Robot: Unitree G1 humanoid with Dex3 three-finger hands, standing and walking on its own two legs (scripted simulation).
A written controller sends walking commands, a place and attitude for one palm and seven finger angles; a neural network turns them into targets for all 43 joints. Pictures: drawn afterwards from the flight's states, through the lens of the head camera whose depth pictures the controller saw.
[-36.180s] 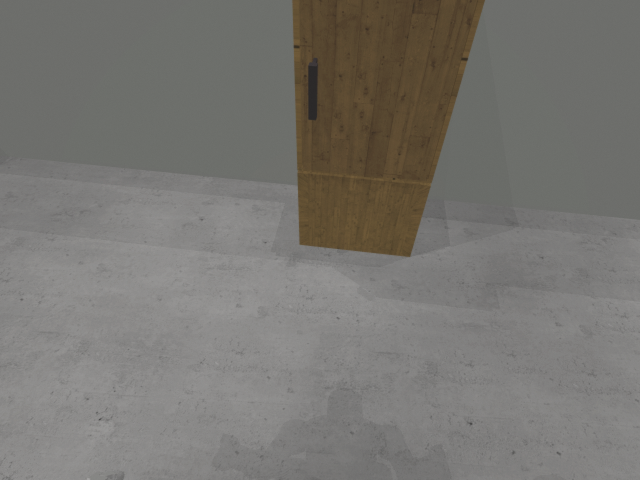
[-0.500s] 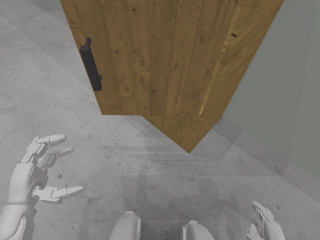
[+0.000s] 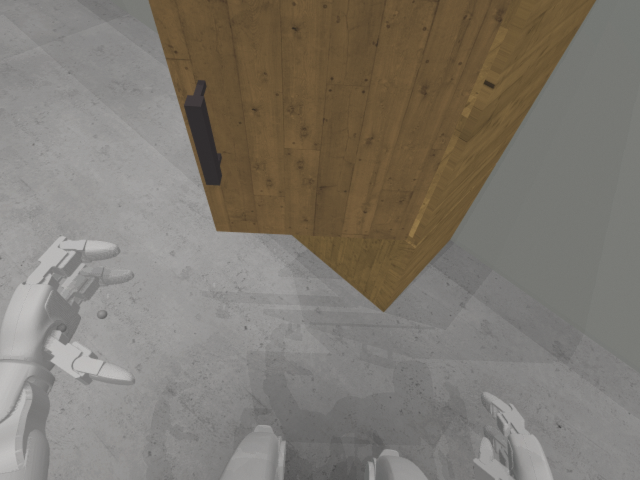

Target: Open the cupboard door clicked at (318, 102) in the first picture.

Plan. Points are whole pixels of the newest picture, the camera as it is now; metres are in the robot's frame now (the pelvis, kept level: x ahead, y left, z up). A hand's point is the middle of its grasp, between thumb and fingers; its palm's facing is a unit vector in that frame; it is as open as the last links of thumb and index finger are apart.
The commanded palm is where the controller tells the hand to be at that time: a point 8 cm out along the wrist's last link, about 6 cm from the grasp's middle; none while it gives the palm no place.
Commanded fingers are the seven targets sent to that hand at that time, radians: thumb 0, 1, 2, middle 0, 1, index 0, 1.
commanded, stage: raise the hand with hooked fingers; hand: left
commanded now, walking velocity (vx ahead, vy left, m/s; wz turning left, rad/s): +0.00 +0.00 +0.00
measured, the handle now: (207, 135) +0.58 +0.22 +0.04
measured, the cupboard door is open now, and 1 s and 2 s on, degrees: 42 42 42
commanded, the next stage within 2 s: move the hooked fingers beside the handle in 0.56 s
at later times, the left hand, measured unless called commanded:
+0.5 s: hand (123, 301) +0.29 +0.25 +0.05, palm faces +0.06 -1.00 -0.05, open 14.0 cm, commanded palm +0.27 +0.30 +0.05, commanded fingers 0.00 -0.50 0.30 -0.30 -1.20 -0.30 -1.20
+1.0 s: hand (135, 266) +0.34 +0.25 +0.05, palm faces +0.05 -1.00 -0.03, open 14.0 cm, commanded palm +0.32 +0.30 +0.05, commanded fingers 0.00 -0.50 0.30 -0.30 -1.20 -0.30 -1.20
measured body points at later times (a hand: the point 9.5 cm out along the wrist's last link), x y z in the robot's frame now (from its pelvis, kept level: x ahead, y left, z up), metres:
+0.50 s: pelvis +0.00 -0.02 +0.00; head +0.08 -0.01 +0.44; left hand +0.29 +0.30 +0.06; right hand +0.15 -0.27 -0.09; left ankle +0.04 +0.10 -0.66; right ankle +0.00 -0.13 -0.66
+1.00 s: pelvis +0.00 -0.02 +0.00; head +0.08 -0.01 +0.44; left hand +0.33 +0.30 +0.06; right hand +0.14 -0.28 -0.10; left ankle +0.04 +0.10 -0.66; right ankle +0.00 -0.13 -0.66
